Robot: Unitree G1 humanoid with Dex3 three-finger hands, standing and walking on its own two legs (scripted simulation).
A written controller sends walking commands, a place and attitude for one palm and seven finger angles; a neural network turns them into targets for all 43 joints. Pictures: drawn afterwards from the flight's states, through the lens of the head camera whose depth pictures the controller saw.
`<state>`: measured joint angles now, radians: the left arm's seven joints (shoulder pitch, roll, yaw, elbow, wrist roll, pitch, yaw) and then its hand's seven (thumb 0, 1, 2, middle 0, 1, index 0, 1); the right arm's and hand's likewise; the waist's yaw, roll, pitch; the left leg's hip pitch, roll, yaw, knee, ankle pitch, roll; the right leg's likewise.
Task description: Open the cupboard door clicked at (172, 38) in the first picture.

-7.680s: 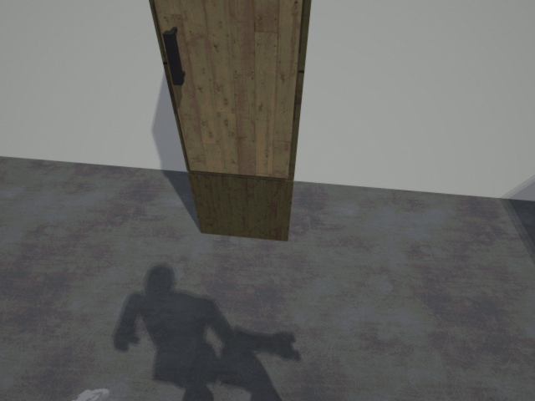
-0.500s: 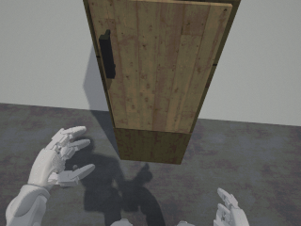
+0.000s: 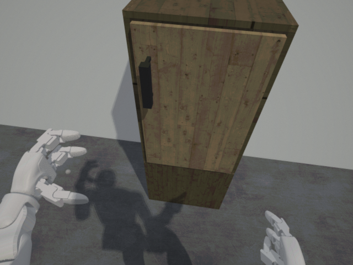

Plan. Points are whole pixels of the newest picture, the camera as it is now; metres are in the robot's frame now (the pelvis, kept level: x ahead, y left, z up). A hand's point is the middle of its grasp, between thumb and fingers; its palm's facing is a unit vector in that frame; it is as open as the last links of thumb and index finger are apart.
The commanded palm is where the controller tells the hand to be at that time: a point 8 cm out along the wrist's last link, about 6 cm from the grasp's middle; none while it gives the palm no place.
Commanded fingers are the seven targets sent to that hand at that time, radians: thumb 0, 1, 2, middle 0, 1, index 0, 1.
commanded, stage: raise the hand with hooked fingers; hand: left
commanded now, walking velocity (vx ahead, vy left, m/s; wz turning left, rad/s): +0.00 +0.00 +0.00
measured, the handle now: (148, 82) +0.56 +0.14 +0.12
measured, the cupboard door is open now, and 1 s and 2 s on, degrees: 0 0 0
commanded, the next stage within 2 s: move the hooked fingers beside the handle in 0.86 s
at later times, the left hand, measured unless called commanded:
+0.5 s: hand (75, 139) +0.31 +0.24 +0.14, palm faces -0.02 -1.00 -0.03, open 14.0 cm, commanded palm +0.28 +0.29 +0.15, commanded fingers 0.00 -0.50 0.30 -0.30 -1.20 -0.30 -1.20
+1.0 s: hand (73, 145) +0.30 +0.24 +0.14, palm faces +0.01 -1.00 -0.02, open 14.0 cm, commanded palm +0.28 +0.28 +0.15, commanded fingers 0.00 -0.50 0.30 -0.30 -1.20 -0.30 -1.20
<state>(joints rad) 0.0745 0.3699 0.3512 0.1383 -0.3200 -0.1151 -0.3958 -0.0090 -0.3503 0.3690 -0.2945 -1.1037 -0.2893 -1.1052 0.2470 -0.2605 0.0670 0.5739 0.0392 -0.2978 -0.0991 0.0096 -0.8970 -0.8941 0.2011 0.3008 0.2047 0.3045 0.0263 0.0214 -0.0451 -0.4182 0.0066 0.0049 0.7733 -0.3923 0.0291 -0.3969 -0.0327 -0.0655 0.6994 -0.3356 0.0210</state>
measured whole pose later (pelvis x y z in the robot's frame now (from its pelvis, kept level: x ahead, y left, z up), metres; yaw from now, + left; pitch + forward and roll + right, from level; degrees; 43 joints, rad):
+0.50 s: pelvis +0.01 -0.03 +0.01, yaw +0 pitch +2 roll -1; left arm -0.15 0.48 0.45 0.39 -0.35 -0.01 -0.55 -0.02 -0.50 0.30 -0.30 -1.20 -0.30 -1.20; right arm 0.28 -0.30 0.06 0.61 0.06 -0.23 -0.11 0.01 -0.90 -0.89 0.20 0.30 0.21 0.30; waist 0.02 0.05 -0.04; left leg -0.32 0.03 0.00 0.63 -0.34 -0.01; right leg -0.33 0.00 -0.07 0.60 -0.31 -0.02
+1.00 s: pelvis +0.01 -0.03 +0.01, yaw -1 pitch +1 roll +0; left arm -0.14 0.44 0.45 0.39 -0.34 -0.04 -0.52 -0.02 -0.50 0.30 -0.31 -1.20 -0.30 -1.20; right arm 0.26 -0.28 0.07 0.60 0.06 -0.23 -0.12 0.01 -0.90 -0.89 0.20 0.30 0.20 0.30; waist 0.03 0.04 -0.03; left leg -0.31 0.03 0.01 0.62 -0.33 -0.01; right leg -0.32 -0.01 -0.06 0.60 -0.30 -0.02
